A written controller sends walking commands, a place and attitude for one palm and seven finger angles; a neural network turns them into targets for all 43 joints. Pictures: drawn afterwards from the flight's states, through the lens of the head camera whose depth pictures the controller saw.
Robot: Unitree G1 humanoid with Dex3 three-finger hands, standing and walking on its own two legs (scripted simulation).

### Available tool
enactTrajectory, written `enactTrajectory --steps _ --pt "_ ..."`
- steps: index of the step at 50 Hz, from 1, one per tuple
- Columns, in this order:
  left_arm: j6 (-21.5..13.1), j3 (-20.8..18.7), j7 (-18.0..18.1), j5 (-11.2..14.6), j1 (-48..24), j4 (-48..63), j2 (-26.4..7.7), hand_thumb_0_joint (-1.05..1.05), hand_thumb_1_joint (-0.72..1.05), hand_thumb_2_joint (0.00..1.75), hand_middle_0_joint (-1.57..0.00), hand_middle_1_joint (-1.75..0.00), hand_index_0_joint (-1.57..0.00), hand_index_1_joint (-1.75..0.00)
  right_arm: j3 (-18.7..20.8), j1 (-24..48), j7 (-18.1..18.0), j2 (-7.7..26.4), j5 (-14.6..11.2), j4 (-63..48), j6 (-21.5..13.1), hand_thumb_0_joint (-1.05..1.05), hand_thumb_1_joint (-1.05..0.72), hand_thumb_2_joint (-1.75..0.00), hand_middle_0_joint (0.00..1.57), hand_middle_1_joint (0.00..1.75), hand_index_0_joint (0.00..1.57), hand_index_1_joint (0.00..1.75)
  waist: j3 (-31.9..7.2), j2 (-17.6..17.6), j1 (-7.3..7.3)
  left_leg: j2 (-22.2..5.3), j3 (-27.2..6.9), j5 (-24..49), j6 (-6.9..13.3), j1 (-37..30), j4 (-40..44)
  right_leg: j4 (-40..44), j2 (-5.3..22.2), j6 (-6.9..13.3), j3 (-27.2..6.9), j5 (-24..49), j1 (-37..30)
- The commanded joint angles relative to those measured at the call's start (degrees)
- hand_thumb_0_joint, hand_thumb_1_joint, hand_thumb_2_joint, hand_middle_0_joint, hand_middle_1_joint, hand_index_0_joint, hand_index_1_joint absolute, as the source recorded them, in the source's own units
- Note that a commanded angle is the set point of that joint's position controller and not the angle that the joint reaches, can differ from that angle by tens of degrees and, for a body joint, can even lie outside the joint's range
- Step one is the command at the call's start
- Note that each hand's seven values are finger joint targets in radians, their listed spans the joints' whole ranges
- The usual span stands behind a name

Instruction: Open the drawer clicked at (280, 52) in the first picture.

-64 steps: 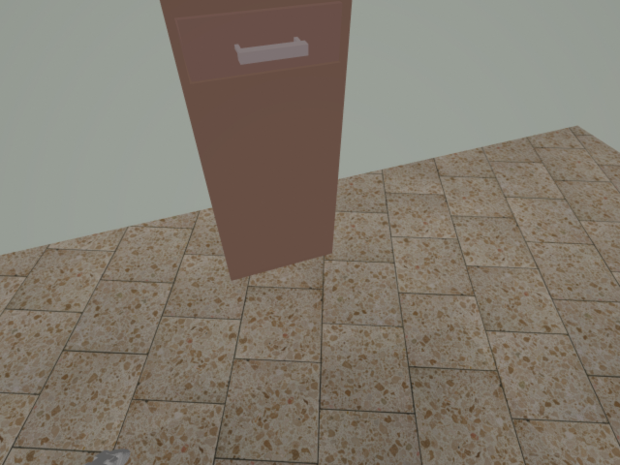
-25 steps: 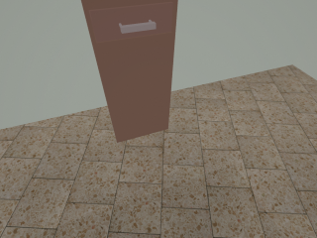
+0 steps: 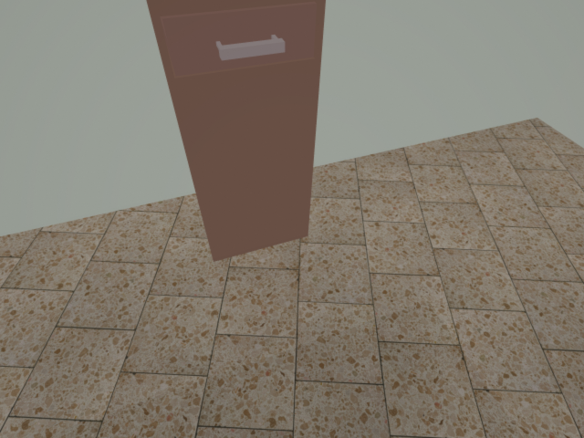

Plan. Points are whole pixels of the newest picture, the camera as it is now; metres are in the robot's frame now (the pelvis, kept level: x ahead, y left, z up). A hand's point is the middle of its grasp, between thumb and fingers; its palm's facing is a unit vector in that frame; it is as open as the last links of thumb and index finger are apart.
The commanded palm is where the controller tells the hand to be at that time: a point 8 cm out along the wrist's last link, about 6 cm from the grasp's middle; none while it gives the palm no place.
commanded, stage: look at it before walking up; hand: left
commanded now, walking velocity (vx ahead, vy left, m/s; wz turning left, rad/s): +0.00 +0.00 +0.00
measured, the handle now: (249, 45) +0.97 +0.16 +0.11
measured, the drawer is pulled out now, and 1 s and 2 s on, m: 0.00 0.00 0.00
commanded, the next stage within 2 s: walk to a spot facing it in 0.16 s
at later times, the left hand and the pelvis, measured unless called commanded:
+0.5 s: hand out of the picture +0.07 +0.23 -0.17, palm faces -0.09 -0.95 -0.30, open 7.4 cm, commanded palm none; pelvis -0.01 +0.00 -0.01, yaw -5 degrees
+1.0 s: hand out of the picture +0.05 +0.17 -0.16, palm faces -0.25 -0.94 -0.24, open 7.4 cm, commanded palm none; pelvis -0.04 -0.01 +0.00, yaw -20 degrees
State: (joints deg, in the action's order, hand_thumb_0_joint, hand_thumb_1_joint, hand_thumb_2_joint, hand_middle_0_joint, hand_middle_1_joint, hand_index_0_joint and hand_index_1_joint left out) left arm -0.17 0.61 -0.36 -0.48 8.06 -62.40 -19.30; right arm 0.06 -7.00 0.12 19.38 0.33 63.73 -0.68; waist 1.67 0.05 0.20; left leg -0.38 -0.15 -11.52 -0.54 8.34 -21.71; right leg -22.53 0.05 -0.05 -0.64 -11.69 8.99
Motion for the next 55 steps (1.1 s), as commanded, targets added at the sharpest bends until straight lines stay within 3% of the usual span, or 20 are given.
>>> enactTrajectory --steps 1,14,18,21,25,27,29,31,32,33,34,35,36,38,41,45,49,52,54,55 --pt "-1.52 -2.60 0.95 -0.19 -2.36 3.70 -12.31 0.00 0.90 0.90 -0.20 -0.30 -0.20 -0.30 1.96 3.20 -0.82 11.86 0.12 -3.86 -1.27 0.00 -0.90 -0.90 0.20 0.30 0.20 0.30 -3.93 0.20 -0.34 -6.38 -5.35 7.49 2.08 -1.22 3.40 4.23 6.87 1.84 -5.76 7.24 -0.54" --pt "-1.30 -2.63 0.84 -0.23 -2.63 3.66 -12.27 0.00 0.90 0.90 -0.20 -0.30 -0.20 -0.30 2.02 3.26 -0.91 12.15 0.20 -3.59 -1.28 0.00 -0.90 -0.90 0.20 0.30 0.20 0.30 -2.64 -0.52 -0.25 -6.59 -5.05 5.75 1.95 -1.55 4.24 4.98 6.43 1.76 -6.34 5.51 0.48" --pt "0.79 -2.04 1.17 -0.21 0.73 4.29 -6.07 0.00 0.90 0.90 -0.20 -0.30 -0.20 -0.30 1.30 -1.50 -1.40 5.11 0.32 -3.91 0.01 0.00 -0.90 -0.90 0.20 0.30 0.20 0.30 -3.43 0.89 0.21 -7.25 -1.30 8.03 0.82 -2.35 -0.27 0.32 6.05 1.15 -7.34 12.64 3.17" --pt "1.75 -2.83 0.93 -0.42 1.85 6.24 -6.27 0.00 0.90 0.90 -0.20 -0.30 -0.20 -0.30 2.41 -2.21 -1.79 6.08 0.39 -5.93 0.84 0.00 -0.90 -0.90 0.20 0.30 0.20 0.30 -2.59 0.08 0.18 -8.54 -0.63 6.17 1.25 -1.82 -2.18 -3.38 4.77 1.25 -7.96 12.93 6.98" --pt "2.44 -3.64 0.33 -0.68 2.93 8.96 -5.42 0.00 0.90 0.90 -0.20 -0.30 -0.20 -0.30 3.87 -1.33 -1.90 6.73 0.49 -9.02 1.33 0.00 -0.90 -0.90 0.20 0.30 0.20 0.30 -1.86 -2.27 -0.18 -11.47 -1.66 0.49 2.77 0.62 -2.28 -9.44 2.11 0.85 -7.42 8.63 11.42" --pt "2.66 -3.95 0.09 -0.66 4.13 9.80 -4.54 0.00 0.90 0.90 -0.20 -0.30 -0.20 -0.30 4.45 -0.63 -1.82 7.03 0.45 -10.17 1.33 0.00 -0.90 -0.90 0.20 0.30 0.20 0.30 -2.13 -5.57 -0.63 -14.40 -2.99 -1.24 4.33 2.88 -0.99 -15.35 0.59 0.43 -5.61 4.71 11.79" --pt "2.96 -4.36 -0.25 -0.66 6.43 10.36 -2.81 0.00 0.90 0.90 -0.20 -0.30 -0.20 -0.30 5.02 1.40 -1.65 7.23 0.49 -11.51 1.08 0.00 -0.90 -0.90 0.20 0.30 0.20 0.30 -2.23 -10.37 -2.04 -18.70 -3.95 1.87 7.18 5.56 0.32 -23.83 -0.54 -0.51 -1.51 -8.58 10.98" --pt "2.88 -4.80 -0.39 -0.62 8.58 10.83 -2.12 0.00 0.90 0.90 -0.20 -0.30 -0.20 -0.30 5.31 2.86 -1.53 6.61 0.54 -12.90 1.03 0.00 -0.90 -0.90 0.20 0.30 0.20 0.30 -2.94 -10.64 -2.98 -19.90 -2.19 5.62 8.04 7.09 -2.76 -24.92 0.91 -0.75 -0.40 -13.11 8.93" --pt "2.62 -5.18 -0.47 -0.70 10.91 10.49 -1.90 0.00 0.90 0.90 -0.20 -0.30 -0.20 -0.30 5.49 3.99 -1.52 6.23 0.63 -13.43 1.17 0.00 -0.90 -0.90 0.20 0.30 0.20 0.30 -2.61 -8.79 -4.51 -18.81 0.32 5.40 6.44 9.67 -8.00 -19.92 1.75 -0.40 -1.01 -9.70 5.68" --pt "1.97 -5.76 -0.36 -1.11 13.20 10.13 -3.72 0.00 0.90 0.90 -0.20 -0.30 -0.20 -0.30 5.37 3.85 -1.41 4.75 0.63 -13.93 1.68 0.00 -0.90 -0.90 0.20 0.30 0.20 0.30 -1.52 0.32 -5.65 -13.07 5.32 0.13 2.15 13.97 -20.44 -8.87 3.91 1.09 -6.75 1.54 2.64" --pt "1.00 -6.91 0.62 -1.93 13.85 10.80 -10.05 0.00 0.90 0.90 -0.20 -0.30 -0.20 -0.30 4.54 1.66 -1.25 -0.72 0.31 -15.47 2.03 0.00 -0.90 -0.90 0.20 0.30 0.20 0.30 -1.61 22.03 -4.71 -2.18 9.26 -20.61 -2.72 25.89 -37.44 3.06 17.93 5.54 -31.81 13.30 0.26" --pt "1.37 -6.79 1.29 -0.88 14.93 11.10 -10.15 0.00 0.90 0.90 -0.20 -0.30 -0.20 -0.30 4.55 3.26 -1.50 0.49 0.33 -16.15 2.46 0.00 -0.90 -0.90 0.20 0.30 0.20 0.30 -1.36 17.55 -5.41 -0.99 -0.05 -22.81 -2.05 24.65 -43.62 8.01 19.56 7.89 -35.34 12.37 4.43" --pt "1.30 -6.89 1.73 -0.72 12.22 11.39 -8.61 0.00 0.90 0.90 -0.20 -0.30 -0.20 -0.30 4.79 2.77 -1.47 1.25 0.30 -15.47 2.85 0.00 -0.90 -0.90 0.20 0.30 0.20 0.30 0.18 17.67 -3.85 -2.24 -2.41 -18.60 -1.66 24.60 -45.64 9.61 16.66 6.03 -33.96 6.86 6.11" --pt "1.08 -6.26 1.44 -0.45 7.78 12.94 -5.55 0.00 0.90 0.90 -0.20 -0.30 -0.20 -0.30 5.07 1.81 -1.23 1.08 0.38 -14.19 2.38 0.00 -0.90 -0.90 0.20 0.30 0.20 0.30 0.13 8.29 -1.77 -3.31 -3.03 -11.43 -1.90 24.40 -46.10 5.70 12.46 6.95 -27.65 7.32 5.04" --pt "0.58 -6.25 1.41 -0.30 7.96 13.28 -4.14 0.00 0.90 0.90 -0.20 -0.30 -0.20 -0.30 5.02 -0.55 -1.18 -0.07 0.49 -13.16 2.40 0.00 -0.90 -0.90 0.20 0.30 0.20 0.30 -5.57 5.99 -1.02 -2.80 -2.23 -7.69 -2.86 22.52 -43.59 4.04 9.61 6.78 -22.82 9.88 -0.11" --pt "0.82 -6.62 1.24 -0.40 10.50 12.84 -3.95 0.00 0.90 0.90 -0.20 -0.30 -0.20 -0.30 4.86 1.63 -1.60 -0.40 0.59 -14.27 2.66 0.00 -0.90 -0.90 0.20 0.30 0.20 0.30 -5.35 5.44 -2.44 -1.86 -2.70 -8.22 -3.43 23.11 -40.88 5.09 9.29 7.19 -25.13 7.03 -1.05" --pt "0.81 -6.87 0.82 -0.80 11.07 12.65 -3.83 0.00 0.90 0.90 -0.20 -0.30 -0.20 -0.30 4.65 1.54 -1.22 -0.14 1.01 -15.54 2.19 0.00 -0.90 -0.90 0.20 0.30 0.20 0.30 -5.20 8.19 -2.91 -1.45 -1.87 -10.33 -3.32 21.86 -33.77 9.37 7.96 8.58 -28.64 -11.70 -0.75" --pt "0.82 -7.03 0.54 -1.17 10.51 13.26 -4.61 0.00 0.90 0.90 -0.20 -0.30 -0.20 -0.30 4.51 1.90 -0.95 -0.27 0.73 -16.36 1.33 0.00 -0.90 -0.90 0.20 0.30 0.20 0.30 -4.47 9.20 -3.71 -0.21 -0.89 -13.90 -2.38 16.31 -24.04 11.09 7.42 9.80 -31.05 -19.07 3.44" --pt "1.06 -7.28 0.30 -1.30 8.29 14.21 -5.37 0.00 0.90 0.90 -0.20 -0.30 -0.20 -0.30 4.53 -1.42 -0.93 -0.50 0.28 -15.86 0.72 0.00 -0.90 -0.90 0.20 0.30 0.20 0.30 -4.57 11.23 -2.58 1.66 -0.11 -15.36 -0.89 8.26 -15.72 11.60 6.06 9.24 -31.08 -19.15 8.39" --pt "1.12 -7.35 0.24 -1.25 6.48 14.66 -5.51 0.00 0.90 0.90 -0.20 -0.30 -0.20 -0.30 4.66 -4.74 -1.04 -0.43 0.02 -15.02 0.38 0.00 -0.90 -0.90 0.20 0.30 0.20 0.30 -4.95 11.26 -0.93 2.64 0.27 -13.62 -0.05 2.61 -10.04 11.02 4.67 8.08 -30.18 -17.90 11.23"
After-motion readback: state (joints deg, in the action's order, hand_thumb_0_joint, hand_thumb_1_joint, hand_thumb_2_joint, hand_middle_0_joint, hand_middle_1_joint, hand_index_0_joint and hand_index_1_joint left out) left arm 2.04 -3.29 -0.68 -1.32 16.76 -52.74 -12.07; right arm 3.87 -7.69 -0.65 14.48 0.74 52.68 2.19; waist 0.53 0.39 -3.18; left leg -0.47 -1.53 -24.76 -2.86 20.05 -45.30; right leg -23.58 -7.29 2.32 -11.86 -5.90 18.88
